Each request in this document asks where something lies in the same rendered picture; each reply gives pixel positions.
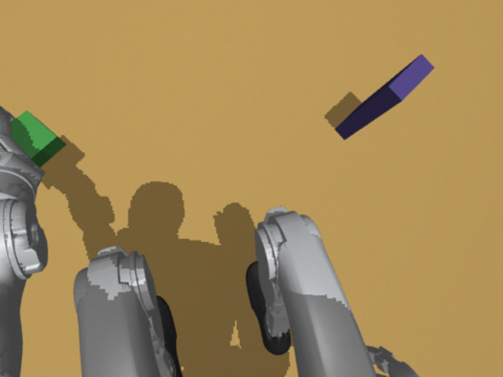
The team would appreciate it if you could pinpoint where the right robot hand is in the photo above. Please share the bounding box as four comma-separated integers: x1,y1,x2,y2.
366,346,419,377

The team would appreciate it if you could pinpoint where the right robot foot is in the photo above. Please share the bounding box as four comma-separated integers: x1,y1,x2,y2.
246,261,291,355

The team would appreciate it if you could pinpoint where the left robot arm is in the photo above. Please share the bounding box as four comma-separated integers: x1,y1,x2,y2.
0,134,48,377

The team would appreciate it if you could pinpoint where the left robot foot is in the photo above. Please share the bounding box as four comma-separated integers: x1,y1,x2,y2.
156,295,182,377

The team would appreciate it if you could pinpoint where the left robot hand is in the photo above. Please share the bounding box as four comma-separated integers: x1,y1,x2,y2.
0,106,45,177

